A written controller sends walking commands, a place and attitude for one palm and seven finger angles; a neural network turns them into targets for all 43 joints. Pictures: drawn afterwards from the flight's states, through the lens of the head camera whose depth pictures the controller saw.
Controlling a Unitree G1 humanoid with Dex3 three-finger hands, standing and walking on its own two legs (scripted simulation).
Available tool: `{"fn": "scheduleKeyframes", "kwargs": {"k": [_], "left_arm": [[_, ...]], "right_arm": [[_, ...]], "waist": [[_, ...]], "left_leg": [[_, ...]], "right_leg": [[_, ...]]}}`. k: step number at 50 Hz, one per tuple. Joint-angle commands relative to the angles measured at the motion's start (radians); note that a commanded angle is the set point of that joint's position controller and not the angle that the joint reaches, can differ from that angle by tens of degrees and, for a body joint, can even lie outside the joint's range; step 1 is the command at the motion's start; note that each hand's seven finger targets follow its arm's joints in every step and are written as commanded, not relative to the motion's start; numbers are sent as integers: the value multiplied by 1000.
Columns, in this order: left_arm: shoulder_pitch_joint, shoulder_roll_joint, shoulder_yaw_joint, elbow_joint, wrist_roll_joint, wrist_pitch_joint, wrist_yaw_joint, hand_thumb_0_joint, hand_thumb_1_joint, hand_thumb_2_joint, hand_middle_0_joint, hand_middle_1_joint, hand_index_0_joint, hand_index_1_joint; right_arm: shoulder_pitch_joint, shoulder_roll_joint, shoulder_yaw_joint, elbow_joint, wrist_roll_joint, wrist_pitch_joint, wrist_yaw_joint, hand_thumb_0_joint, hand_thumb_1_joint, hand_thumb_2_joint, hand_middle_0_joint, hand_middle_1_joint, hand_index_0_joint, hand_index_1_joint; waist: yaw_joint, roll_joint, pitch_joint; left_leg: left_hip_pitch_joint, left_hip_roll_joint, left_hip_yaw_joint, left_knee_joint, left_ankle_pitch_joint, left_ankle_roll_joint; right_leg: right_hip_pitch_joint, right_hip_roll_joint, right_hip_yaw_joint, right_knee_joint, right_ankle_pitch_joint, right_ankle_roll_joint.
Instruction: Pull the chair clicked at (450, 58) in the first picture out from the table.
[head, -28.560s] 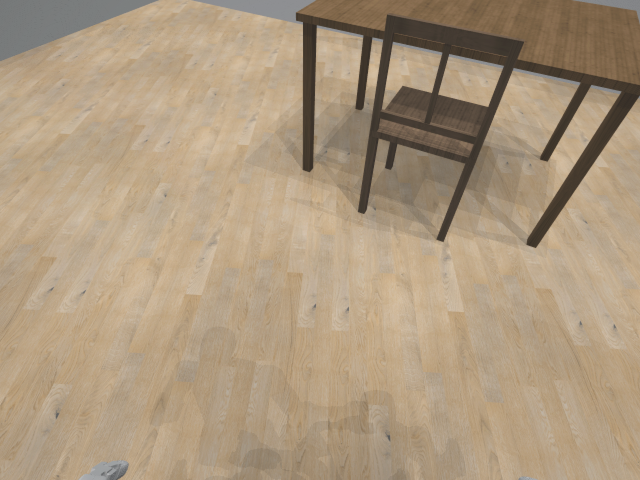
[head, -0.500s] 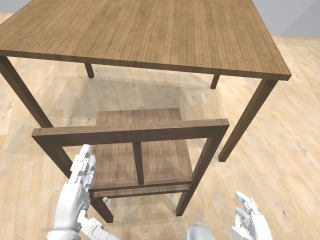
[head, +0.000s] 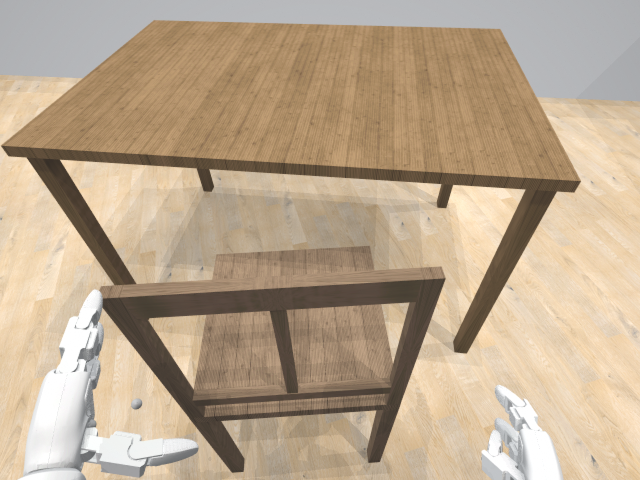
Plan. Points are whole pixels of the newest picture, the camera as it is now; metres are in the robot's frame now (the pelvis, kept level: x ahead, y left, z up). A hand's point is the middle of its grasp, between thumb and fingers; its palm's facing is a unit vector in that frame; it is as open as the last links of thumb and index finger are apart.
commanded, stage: draw the hand back to the body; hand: left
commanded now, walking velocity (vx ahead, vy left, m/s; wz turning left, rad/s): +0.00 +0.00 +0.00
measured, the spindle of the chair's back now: (286, 353) +0.32 +0.08 -0.07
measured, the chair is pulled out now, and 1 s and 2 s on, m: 0.24 0.24 0.24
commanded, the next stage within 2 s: step back with the hand held close in 0.86 s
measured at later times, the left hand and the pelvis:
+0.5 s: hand (20, 321) +0.20 +0.26 +0.21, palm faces +0.50 -0.77 -0.41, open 9.2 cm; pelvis +0.01 +0.00 +0.03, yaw -1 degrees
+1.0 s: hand (7, 308) +0.21 +0.28 +0.21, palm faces +0.51 -0.77 -0.38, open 7.4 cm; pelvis +0.02 +0.02 +0.03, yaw -1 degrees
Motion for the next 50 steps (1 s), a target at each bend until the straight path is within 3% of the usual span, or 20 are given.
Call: {"fn": "scheduleKeyframes", "kwargs": {"k": [1, 2, 8, 12, 18, 21, 22, 24, 26, 29, 31, 33, 36, 37, 43, 46, 47, 48, 49, 50], "left_arm": [[-79, 136, 122, -250, 19, -71, 52, 0, 66, 497, -85, -128, -85, -128], [-104, 158, 145, -255, 19, -70, 57, 0, 102, 515, -90, -135, -90, -135], [-134, 150, 190, -190, 16, -87, 53, 0, 320, 620, -120, -180, -120, -180], [-152, 185, 257, -175, 13, -100, 50, 0, 465, 690, -140, -210, -140, -210], [-226, 225, 325, -232, 8, -134, 49, 0, 682, 795, -170, -255, -170, -255], [-238, 248, 372, -211, 0, -144, 52, 0, 791, 848, -185, -278, -185, -278], [-254, 255, 389, -207, -1, -144, 51, 0, 827, 865, -190, -285, -190, -285], [-260, 263, 411, -199, -5, -155, 54, 0, 900, 900, -200, -300, -200, -300], [-233, 207, 369, -137, -7, -152, 42, 0, 900, 900, -200, -300, -200, -300], [-235, 181, 343, -112, -10, -154, 31, 0, 900, 900, -200, -300, -200, -300], [-243, 207, 358, -144, -6, -161, 32, 0, 900, 900, -200, -300, -200, -300], [-265, 220, 360, -195, 0, -168, 33, 0, 900, 900, -200, -300, -200, -300], [-238, 247, 383, -238, 4, -175, 40, 0, 900, 900, -200, -300, -200, -300], [-252, 266, 398, -260, 7, -173, 41, 0, 900, 900, -200, -300, -200, -300], [-250, 225, 377, -199, 4, -168, 39, 0, 900, 900, -200, -300, -200, -300], [-244, 215, 374, -169, 1, -168, 34, 0, 900, 900, -200, -300, -200, -300], [-254, 212, 372, -168, 3, -164, 30, 0, 900, 900, -200, -300, -200, -300], [-256, 207, 366, -164, 1, -166, 31, 0, 900, 900, -200, -300, -200, -300], [-317, 175, 313, -180, 0, -167, 25, 0, 900, 900, -200, -300, -200, -300], [-494, 351, 493, -266, -11, -225, 31, 0, 900, 900, -200, -300, -200, -300]], "right_arm": [[-97, -87, -29, -143, -5, -71, -17, 0, -900, -900, 200, 300, 200, 300], [-100, -91, -31, -139, -3, -75, -19, 0, -900, -900, 200, 300, 200, 300], [-119, -86, -28, -93, -4, -91, -12, 0, -900, -900, 200, 300, 200, 300], [-142, -86, -30, -71, -6, -101, -3, 0, -900, -900, 200, 300, 200, 300], [-153, -83, -25, -46, -10, -122, 6, 0, -900, -900, 200, 300, 200, 300], [-154, -86, -29, -31, -11, -124, 9, 0, -900, -900, 200, 300, 200, 300], [-163, -89, -29, -27, -9, -125, 9, 0, -900, -900, 200, 300, 200, 300], [-158, -88, -32, -16, -9, -125, 10, 0, -900, -900, 200, 300, 200, 300], [-158, -89, -36, -6, -9, -120, 16, 0, -900, -900, 200, 300, 200, 300], [-161, -93, -43, 2, -8, -115, 23, 0, -900, -900, 200, 300, 200, 300], [-165, -97, -49, -2, -12, -117, 25, 0, -900, -900, 200, 300, 200, 300], [-168, -94, -45, -7, -14, -126, 26, 0, -900, -900, 200, 300, 200, 300], [-166, -93, -47, -3, -19, -137, 28, 0, -900, -900, 200, 300, 200, 300], [-174, -97, -44, -3, -18, -141, 29, 0, -900, -900, 200, 300, 200, 300], [-168, -89, -43, 11, -15, -130, 28, 0, -900, -900, 200, 300, 200, 300], [-163, -91, -49, 11, -17, -120, 32, 0, -900, -900, 200, 300, 200, 300], [-168, -96, -47, 10, -15, -120, 34, 0, -900, -900, 200, 300, 200, 300], [-166, -88, -45, 10, -18, -118, 34, 0, -900, -900, 200, 300, 200, 300], [-167, -96, -41, 11, -19, -119, 37, 0, -900, -900, 200, 300, 200, 300], [-123, -118, -35, -16, -10, -90, 32, 0, -900, -900, 200, 300, 200, 300]], "waist": [[2, -8, -32], [5, 2, -26], [20, -20, 45], [34, -36, 54], [40, 44, 47], [45, -10, 42], [43, 18, 51], [46, 5, 53], [43, -20, 79], [39, -18, 93], [45, -35, 46], [49, 18, 29], [54, 23, -22], [55, 74, -25], [45, 34, 59], [47, 6, 47], [44, 45, 46], [48, 18, 65], [33, 32, 62], [-1, -1, 119]], "left_leg": [[-175, -7, 56, -242, 346, 17], [-163, -8, 57, -250, 359, 17], [-97, -3, 60, -325, 386, 14], [-61, 1, 64, -361, 412, 16], [-3, 6, 67, -410, 438, 11], [14, 11, 67, -426, 447, 13], [13, 9, 67, -434, 434, 12], [31, 13, 71, -438, 457, 14], [31, 14, 71, -441, 473, 15], [34, 14, 74, -444, 472, 18], [55, 13, 72, -441, 492, 22], [60, 11, 66, -449, 513, 15], [104, 19, 63, -440, 624, 7], [103, 18, 59, -443, 635, 0], [83, 26, 62, -457, 616, -3], [97, 28, 64, -454, 630, 0], [95, 27, 62, -460, 624, -4], [88, 26, 57, -456, 638, -4], [97, 23, 61, -458, 630, -2], [62, 69, 43, -457, 491, 36]], "right_leg": [[410, -2, 16, -148, 50, -20], [427, -1, 20, -161, 64, -21], [478, 5, 18, -214, 86, -21], [525, 8, 24, -252, 116, -23], [560, 7, 24, -284, 134, -26], [579, 9, 24, -297, 147, -24], [580, 11, 29, -305, 134, -25], [582, 9, 28, -311, 159, -26], [568, 10, 23, -315, 165, -24], [558, 8, 25, -321, 164, -22], [577, 6, 24, -317, 182, -23], [591, 2, 23, -317, 187, -27], [613, 0, 19, -312, 257, -28], [620, 1, 24, -311, 254, -29], [592, 8, 19, -328, 243, -31], [588, 7, 18, -327, 249, -29], [587, 7, 22, -326, 236, -28], [584, 6, 16, -329, 248, -31], [575, 6, 20, -328, 247, -28], [538, -28, 111, -327, 313, -18]]}}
